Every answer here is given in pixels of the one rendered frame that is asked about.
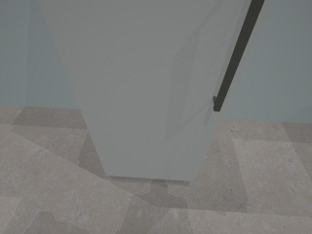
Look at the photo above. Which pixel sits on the handle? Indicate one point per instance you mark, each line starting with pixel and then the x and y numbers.
pixel 241 44

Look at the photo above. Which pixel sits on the fridge door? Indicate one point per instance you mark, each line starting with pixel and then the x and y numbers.
pixel 145 74

